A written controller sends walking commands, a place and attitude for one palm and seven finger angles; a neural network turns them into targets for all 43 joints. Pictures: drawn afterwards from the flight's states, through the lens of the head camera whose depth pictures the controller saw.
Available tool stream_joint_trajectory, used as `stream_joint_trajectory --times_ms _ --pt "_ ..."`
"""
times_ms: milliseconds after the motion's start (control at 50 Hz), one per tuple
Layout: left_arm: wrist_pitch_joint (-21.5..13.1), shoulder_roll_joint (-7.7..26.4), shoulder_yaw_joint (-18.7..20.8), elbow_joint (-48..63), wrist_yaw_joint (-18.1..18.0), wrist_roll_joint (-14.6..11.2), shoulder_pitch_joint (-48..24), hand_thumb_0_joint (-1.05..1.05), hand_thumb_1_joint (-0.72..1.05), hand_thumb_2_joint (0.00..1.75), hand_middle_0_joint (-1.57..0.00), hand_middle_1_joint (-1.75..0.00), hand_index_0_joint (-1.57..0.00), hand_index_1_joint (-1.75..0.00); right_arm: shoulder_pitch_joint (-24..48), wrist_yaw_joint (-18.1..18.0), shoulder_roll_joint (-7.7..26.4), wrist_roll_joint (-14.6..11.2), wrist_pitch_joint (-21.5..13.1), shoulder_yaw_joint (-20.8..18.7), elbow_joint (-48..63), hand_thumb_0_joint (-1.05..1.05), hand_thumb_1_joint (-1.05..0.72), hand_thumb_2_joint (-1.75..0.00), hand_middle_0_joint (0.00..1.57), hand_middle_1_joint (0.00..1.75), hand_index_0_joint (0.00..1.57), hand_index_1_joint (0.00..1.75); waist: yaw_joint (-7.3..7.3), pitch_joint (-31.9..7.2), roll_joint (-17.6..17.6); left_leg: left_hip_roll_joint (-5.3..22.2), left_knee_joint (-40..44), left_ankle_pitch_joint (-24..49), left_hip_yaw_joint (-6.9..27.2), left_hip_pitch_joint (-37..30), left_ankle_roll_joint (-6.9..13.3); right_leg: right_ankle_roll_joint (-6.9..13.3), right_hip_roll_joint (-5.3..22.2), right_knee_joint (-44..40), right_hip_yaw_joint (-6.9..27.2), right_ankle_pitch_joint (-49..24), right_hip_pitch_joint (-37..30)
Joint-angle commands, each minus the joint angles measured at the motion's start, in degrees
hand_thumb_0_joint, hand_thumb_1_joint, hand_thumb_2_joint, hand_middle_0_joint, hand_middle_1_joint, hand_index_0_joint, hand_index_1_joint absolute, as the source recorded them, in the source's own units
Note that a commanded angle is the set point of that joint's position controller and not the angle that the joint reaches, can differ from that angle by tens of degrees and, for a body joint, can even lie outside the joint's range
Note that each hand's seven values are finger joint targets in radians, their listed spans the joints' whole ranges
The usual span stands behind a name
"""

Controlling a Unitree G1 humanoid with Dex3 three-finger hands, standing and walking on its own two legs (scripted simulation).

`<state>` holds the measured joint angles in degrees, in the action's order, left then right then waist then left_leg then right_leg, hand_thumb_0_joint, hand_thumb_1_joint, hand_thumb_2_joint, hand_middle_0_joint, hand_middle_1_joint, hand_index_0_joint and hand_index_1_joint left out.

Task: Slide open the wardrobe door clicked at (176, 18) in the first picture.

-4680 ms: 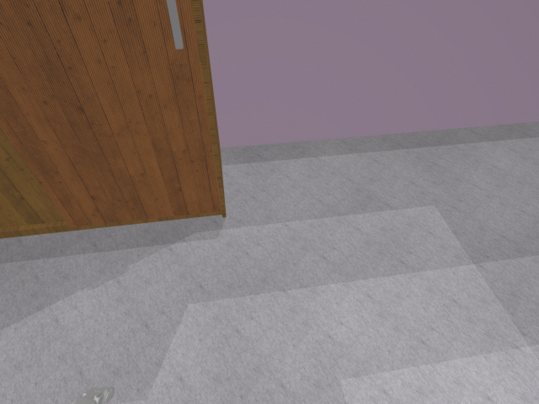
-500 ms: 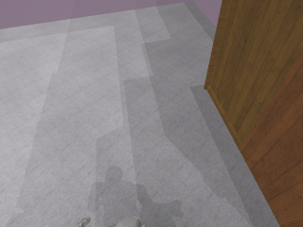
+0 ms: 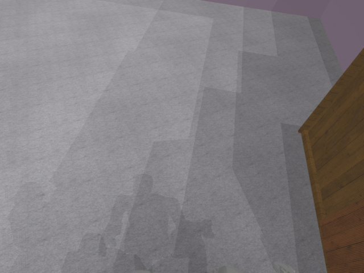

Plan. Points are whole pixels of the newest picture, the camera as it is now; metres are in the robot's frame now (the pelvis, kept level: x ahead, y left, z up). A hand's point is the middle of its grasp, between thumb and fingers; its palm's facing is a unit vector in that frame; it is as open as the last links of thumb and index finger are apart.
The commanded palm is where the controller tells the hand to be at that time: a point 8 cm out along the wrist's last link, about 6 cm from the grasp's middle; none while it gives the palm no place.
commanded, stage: walk to a spot facing it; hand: right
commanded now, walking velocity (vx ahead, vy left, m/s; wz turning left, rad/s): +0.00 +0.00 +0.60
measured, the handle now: out of the picture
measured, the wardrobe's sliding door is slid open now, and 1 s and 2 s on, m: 0.00 0.00 0.00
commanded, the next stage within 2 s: turn to face it in 1.44 s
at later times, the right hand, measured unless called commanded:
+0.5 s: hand out of the picture +0.12 -0.24 -0.16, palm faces -0.23 +0.95 -0.19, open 7.4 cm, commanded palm none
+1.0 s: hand (230, 268) +0.16 -0.11 -0.14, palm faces -0.55 +0.80 -0.23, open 7.4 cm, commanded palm none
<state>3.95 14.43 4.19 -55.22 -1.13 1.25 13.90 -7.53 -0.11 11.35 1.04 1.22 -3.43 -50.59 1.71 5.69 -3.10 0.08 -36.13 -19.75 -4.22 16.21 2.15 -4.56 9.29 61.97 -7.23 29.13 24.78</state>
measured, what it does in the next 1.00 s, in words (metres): steps on the spot, turning left: right foot, then left foot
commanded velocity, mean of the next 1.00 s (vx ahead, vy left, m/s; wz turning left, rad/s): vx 0.10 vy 0.00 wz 0.55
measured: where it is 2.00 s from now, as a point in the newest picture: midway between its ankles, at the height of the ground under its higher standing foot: outside the picture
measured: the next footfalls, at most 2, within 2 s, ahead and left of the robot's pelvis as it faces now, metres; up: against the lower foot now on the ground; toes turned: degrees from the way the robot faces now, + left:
right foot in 0.34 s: +0.07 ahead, -0.13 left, +0.00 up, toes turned +8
left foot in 0.84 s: -0.08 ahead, +0.09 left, +0.00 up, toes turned +38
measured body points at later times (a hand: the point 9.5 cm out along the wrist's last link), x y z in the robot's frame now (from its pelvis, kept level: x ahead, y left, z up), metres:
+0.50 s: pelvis -0.01 -0.05 +0.01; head +0.03 -0.08 +0.46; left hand +0.02 +0.22 -0.10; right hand +0.13 -0.29 -0.15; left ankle -0.07 +0.08 -0.64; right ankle +0.03 -0.13 -0.73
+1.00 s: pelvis -0.01 +0.00 +0.01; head -0.01 +0.02 +0.46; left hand -0.15 +0.23 -0.14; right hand +0.19 -0.15 -0.12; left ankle -0.11 +0.06 -0.73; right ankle +0.08 -0.11 -0.66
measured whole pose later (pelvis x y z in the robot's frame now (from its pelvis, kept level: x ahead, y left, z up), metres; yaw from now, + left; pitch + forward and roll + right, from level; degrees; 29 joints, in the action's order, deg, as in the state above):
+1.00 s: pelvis -0.01 +0.00 +0.01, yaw +35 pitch +0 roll +0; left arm 2.7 14.8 4.1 -56.7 0.8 2.1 16.4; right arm -13.7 0.4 10.5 1.2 -0.7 -2.6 -53.5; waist 1.4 1.2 -2.5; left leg -0.4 -27.1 -19.0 -2.9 8.1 1.2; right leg -4.4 8.5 61.8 -5.2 19.8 29.4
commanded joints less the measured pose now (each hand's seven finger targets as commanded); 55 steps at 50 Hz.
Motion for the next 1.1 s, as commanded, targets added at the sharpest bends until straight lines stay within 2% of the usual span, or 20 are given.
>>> stream_joint_trajectory --times_ms 0,200,280,300,320,340,380,440,640,700,740,780,800,820,840,860,880,940,1000,1080 --pt "-1.8 3.7 0.8 5.6 0.1 0.0 -2.5 0.0 0.9 0.9 -0.2 -0.3 -0.2 -0.3 -1.5 -0.9 11.1 -0.3 -0.7 -2.9 3.0 0.0 -0.9 -0.9 0.2 0.3 0.2 0.3 -1.32 -6.9 10.5 12.9 14.4 35.1 14.5 -7.8 6.4 -1.6 -0.7 4.0 5.3 -7.2 7.3" --pt "-2.5 3.5 0.3 8.6 -0.1 -0.7 -7.2 0.0 0.9 0.9 -0.2 -0.3 -0.2 -0.3 -3.4 -0.5 13.6 0.3 0.0 -3.4 2.8 0.0 -0.9 -0.9 0.2 0.3 0.2 0.3 -3.05 -7.5 12.0 11.8 14.4 27.3 24.3 -5.8 8.5 -0.8 -5.7 -13.9 5.0 -4.5 0.6" --pt "-3.4 3.9 0.2 7.6 -0.8 -1.1 -1.4 0.0 0.9 0.9 -0.2 -0.3 -0.2 -0.3 -0.3 -0.5 13.6 -0.1 0.7 -3.5 3.6 0.0 -0.9 -0.9 0.2 0.3 0.2 0.3 -0.32 -9.8 12.6 9.0 9.6 28.8 25.8 -2.3 5.1 0.6 -7.6 -31.2 4.2 -11.3 -11.0" --pt "-3.7 4.7 0.3 7.0 -0.9 -1.1 1.5 0.0 0.9 0.9 -0.2 -0.3 -0.2 -0.3 0.6 -0.5 12.1 -0.4 0.9 -3.3 3.9 0.0 -0.9 -0.9 0.2 0.3 0.2 0.3 1.29 -10.3 9.1 6.2 5.9 23.3 24.0 2.4 2.6 1.3 -5.6 -38.6 5.5 -16.0 -17.9" --pt "-4.3 9.7 0.8 7.2 -1.1 -0.4 1.9 0.0 0.9 0.9 -0.2 -0.3 -0.2 -0.3 -1.4 -0.1 8.4 -0.9 1.3 -2.7 5.0 0.0 -0.9 -0.9 0.2 0.3 0.2 0.3 0.72 -11.3 -6.3 -1.4 -3.1 7.1 17.7 12.2 -1.0 5.3 6.9 -45.4 18.2 -17.7 -24.8" --pt "-3.9 13.5 1.5 8.7 -0.8 -0.1 1.2 0.0 0.9 0.9 -0.2 -0.3 -0.2 -0.3 -2.5 0.4 7.3 -0.5 1.2 -2.6 5.8 0.0 -0.9 -0.9 0.2 0.3 0.2 0.3 -0.08 -8.6 -15.5 -4.3 -17.3 -14.4 8.1 17.4 -4.1 10.9 18.7 -48.1 26.9 -20.8 -21.0" --pt "-4.2 8.9 0.3 9.6 -1.2 0.3 -4.0 0.0 0.9 0.9 -0.2 -0.3 -0.2 -0.3 -1.9 0.9 10.3 0.7 2.0 -4.0 3.5 0.0 -0.9 -0.9 0.2 0.3 0.2 0.3 -1.51 -3.5 -8.8 -1.0 -31.2 -8.9 10.5 15.0 -5.2 9.9 14.4 -49.8 22.1 -13.5 -9.3" --pt "-4.6 6.7 -0.2 10.4 -1.1 0.1 -7.0 0.0 0.9 0.9 -0.2 -0.3 -0.2 -0.3 -5.3 2.0 8.4 0.6 2.4 -4.0 1.9 0.0 -0.9 -0.9 0.2 0.3 0.2 0.3 -3.31 -3.8 -4.6 0.5 -36.7 -1.0 7.1 15.7 -6.3 8.7 8.3 -47.9 9.3 -16.7 -11.3" --pt "-4.5 7.9 1.7 5.5 -0.5 0.2 2.8 0.0 0.9 0.9 -0.2 -0.3 -0.2 -0.3 1.6 2.2 5.0 0.2 2.5 -2.6 3.9 0.0 -0.9 -0.9 0.2 0.3 0.2 0.3 1.48 -5.3 -6.4 3.8 -18.3 -5.9 1.3 12.4 -6.8 12.0 12.9 -44.8 3.4 -27.4 -19.7" --pt "-4.2 8.9 2.3 4.5 0.0 0.4 2.7 0.0 0.9 0.9 -0.2 -0.3 -0.2 -0.3 1.3 2.1 4.4 0.0 2.0 -2.2 3.8 0.0 -0.9 -0.9 0.2 0.3 0.2 0.3 1.62 -7.6 -9.2 2.8 -10.6 -7.4 -1.1 8.0 -5.8 11.4 13.9 -41.9 0.9 -28.8 -20.1" --pt "-4.2 9.5 2.4 4.0 0.3 0.7 3.1 0.0 0.9 0.9 -0.2 -0.3 -0.2 -0.3 1.2 2.3 4.3 0.1 1.4 -2.0 3.8 0.0 -0.9 -0.9 0.2 0.3 0.2 0.3 1.41 -9.2 -8.6 1.9 -4.3 -7.7 -2.5 4.2 -4.6 10.1 14.7 -41.1 0.2 -20.0 -19.1" --pt "-4.1 9.0 2.3 3.7 0.6 0.5 2.1 0.0 0.9 0.9 -0.2 -0.3 -0.2 -0.3 -4.1 2.1 5.2 0.3 0.7 -2.3 1.8 0.0 -0.9 -0.9 0.2 0.3 0.2 0.3 -1.95 -10.2 -5.0 0.2 8.2 0.0 -4.7 -7.4 -2.9 6.7 13.1 -34.0 -2.8 -10.2 -12.2" --pt "-4.0 6.6 1.7 4.3 1.0 -0.1 2.0 0.0 0.9 0.9 -0.2 -0.3 -0.2 -0.3 -9.1 1.6 9.1 0.5 -0.1 -3.0 0.2 0.0 -0.9 -0.9 0.2 0.3 0.2 0.3 -4.58 -11.7 5.3 5.4 15.9 -1.3 1.9 -18.4 -0.7 3.4 9.3 -22.9 -7.0 -4.5 -2.8" --pt "-3.7 1.7 0.0 7.7 1.5 -0.2 -1.7 0.0 0.9 0.9 -0.2 -0.3 -0.2 -0.3 -13.5 0.6 16.8 0.8 -0.9 -4.1 -1.3 0.0 -0.9 -0.9 0.2 0.3 0.2 0.3 -7.78 -8.4 24.9 21.0 23.8 -6.7 27.1 -25.1 5.8 -0.2 0.6 -5.7 -7.9 11.0 18.0" --pt "-3.4 3.7 0.0 10.4 1.5 0.4 -8.1 0.0 0.9 0.9 -0.2 -0.3 -0.2 -0.3 -17.1 0.0 17.2 -0.4 -0.6 -4.0 -1.8 0.0 -0.9 -0.9 0.2 0.3 0.2 0.3 -9.95 -5.9 17.9 24.7 25.3 -4.7 31.2 -20.0 9.1 0.4 -0.4 0.5 1.6 8.5 21.6" --pt "-3.3 3.7 0.2 10.5 1.6 0.1 -9.9 0.0 0.9 0.9 -0.2 -0.3 -0.2 -0.3 -15.0 -0.4 17.2 -0.4 -1.1 -4.3 -1.9 0.0 -0.9 -0.9 0.2 0.3 0.2 0.3 -8.47 -4.7 19.6 22.5 26.9 -9.5 33.3 -17.4 9.3 0.7 -0.3 4.6 4.2 2.7 22.6" --pt "-3.7 4.9 0.6 9.6 1.8 0.4 -9.6 0.0 0.9 0.9 -0.2 -0.3 -0.2 -0.3 -12.3 -0.4 14.4 -0.3 -1.8 -3.7 -1.5 0.0 -0.9 -0.9 0.2 0.3 0.2 0.3 -7.06 -1.6 17.1 20.4 27.3 -11.5 30.1 -14.7 8.4 0.9 0.4 5.4 6.0 -2.7 23.1" --pt "-4.2 4.0 0.7 5.2 2.3 0.9 -3.1 0.0 0.9 0.9 -0.2 -0.3 -0.2 -0.3 -6.9 -0.1 9.6 -0.1 -3.3 -1.8 -0.7 0.0 -0.9 -0.9 0.2 0.3 0.2 0.3 -1.87 0.3 11.0 13.7 24.4 6.3 14.9 -9.8 5.9 -0.6 0.5 0.1 3.5 -12.7 15.3" --pt "-4.5 3.0 0.5 5.2 2.4 0.5 -3.5 0.0 0.9 0.9 -0.2 -0.3 -0.2 -0.3 -10.1 0.0 9.5 0.1 -4.4 -1.4 -2.8 0.0 -0.9 -0.9 0.2 0.3 0.2 0.3 -2.09 0.1 10.0 13.0 23.3 18.0 13.4 -11.2 6.7 -1.0 -0.6 -3.8 2.5 -14.6 14.0" --pt "-5.0 2.4 0.0 6.7 2.6 0.3 -7.6 0.0 0.9 0.9 -0.2 -0.3 -0.2 -0.3 -12.8 -0.4 9.2 0.1 -4.7 -1.2 -4.7 0.0 -0.9 -0.9 0.2 0.3 0.2 0.3 -3.12 0.1 10.4 13.0 22.4 21.0 14.3 -13.2 7.4 -0.3 -1.3 -9.7 2.3 -16.4 14.1"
